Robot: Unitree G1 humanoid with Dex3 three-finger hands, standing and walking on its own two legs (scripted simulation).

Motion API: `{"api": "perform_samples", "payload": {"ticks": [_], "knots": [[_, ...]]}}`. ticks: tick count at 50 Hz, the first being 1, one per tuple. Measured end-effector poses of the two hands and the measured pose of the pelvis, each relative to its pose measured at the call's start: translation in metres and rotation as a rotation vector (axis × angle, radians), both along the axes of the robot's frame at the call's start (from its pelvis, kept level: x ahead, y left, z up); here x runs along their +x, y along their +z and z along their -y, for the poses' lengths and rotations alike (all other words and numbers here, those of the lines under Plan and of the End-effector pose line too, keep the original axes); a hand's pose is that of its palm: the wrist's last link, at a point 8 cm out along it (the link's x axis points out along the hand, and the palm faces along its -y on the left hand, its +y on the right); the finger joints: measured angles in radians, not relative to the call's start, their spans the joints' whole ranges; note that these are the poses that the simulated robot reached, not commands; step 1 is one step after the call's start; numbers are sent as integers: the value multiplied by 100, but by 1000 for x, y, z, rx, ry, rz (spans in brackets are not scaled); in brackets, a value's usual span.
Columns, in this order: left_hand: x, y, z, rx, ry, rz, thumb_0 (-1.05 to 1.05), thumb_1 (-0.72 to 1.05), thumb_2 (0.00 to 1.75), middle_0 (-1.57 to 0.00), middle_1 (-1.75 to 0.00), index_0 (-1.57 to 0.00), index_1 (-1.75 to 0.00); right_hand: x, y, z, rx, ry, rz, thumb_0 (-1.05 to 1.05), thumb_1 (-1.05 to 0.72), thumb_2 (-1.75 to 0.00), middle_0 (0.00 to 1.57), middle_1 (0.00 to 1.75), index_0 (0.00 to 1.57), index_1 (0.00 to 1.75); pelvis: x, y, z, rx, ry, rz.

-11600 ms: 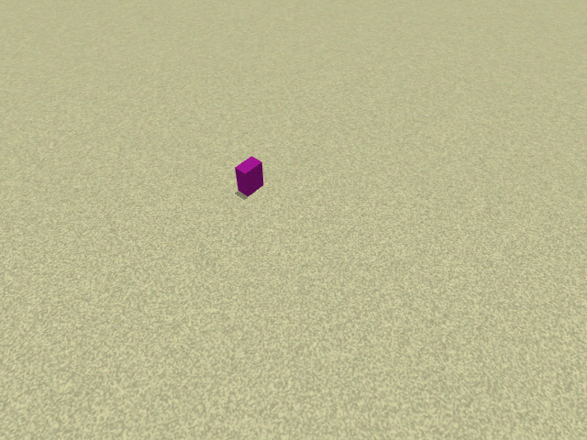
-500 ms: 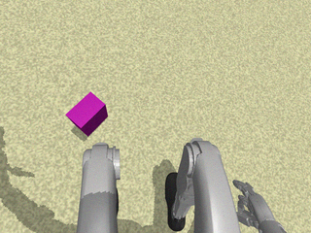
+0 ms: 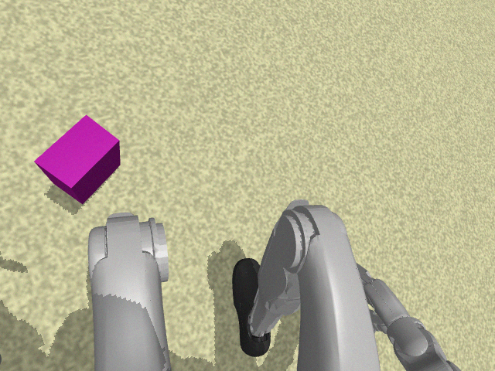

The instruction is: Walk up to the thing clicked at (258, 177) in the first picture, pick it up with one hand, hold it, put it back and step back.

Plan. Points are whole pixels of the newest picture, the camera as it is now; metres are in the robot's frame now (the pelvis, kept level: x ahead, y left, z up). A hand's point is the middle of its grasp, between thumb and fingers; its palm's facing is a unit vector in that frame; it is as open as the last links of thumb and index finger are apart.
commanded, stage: close in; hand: left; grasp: from the side
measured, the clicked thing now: (84, 163) +0.45 +0.23 -0.24
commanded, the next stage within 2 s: rest palm in 0.78 s
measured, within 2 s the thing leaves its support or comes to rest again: neither
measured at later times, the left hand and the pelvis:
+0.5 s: hand (50, 177) +0.40 +0.26 -0.17, palm faces +0.21 -0.98 +0.03, open 17.6 cm; pelvis -0.01 +0.01 -0.03, yaw -4 degrees
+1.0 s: hand (73, 174) +0.41 +0.24 -0.20, palm faces +0.24 -0.97 +0.01, open 17.1 cm; pelvis -0.02 +0.01 -0.03, yaw -6 degrees
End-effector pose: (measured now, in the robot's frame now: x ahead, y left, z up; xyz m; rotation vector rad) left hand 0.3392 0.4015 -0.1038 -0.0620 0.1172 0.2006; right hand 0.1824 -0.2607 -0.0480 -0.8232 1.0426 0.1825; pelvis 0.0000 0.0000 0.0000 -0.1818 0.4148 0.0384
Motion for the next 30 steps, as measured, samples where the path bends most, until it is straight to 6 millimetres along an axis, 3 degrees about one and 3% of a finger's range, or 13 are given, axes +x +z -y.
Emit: {"api": "perform_samples", "payload": {"ticks": [5, 10, 30], "knots": [[7, -33, 24, -8, -18, 5, -2, -60, 9, -6, -10, -4, -11, -6, -7, -2, -38, 35, -43, 0, -93, -91, 20, 30, 20, 30, -2, -12, -2, -19, -9, 46], [14, -52, 43, -8, -8, 23, -2, -60, 8, -6, -10, -5, -11, -16, -11, -4, -64, 65, -92, 0, -94, -91, 21, 30, 20, 30, -5, -21, -3, -37, -18, 88], [33, -77, 97, 29, 22, 57, -2, -60, 7, -6, -10, -6, -9, -59, -8, -9, -130, 103, -219, 0, -94, -90, 21, 30, 20, 30, -16, -32, -8, -87, -45, 182]]}}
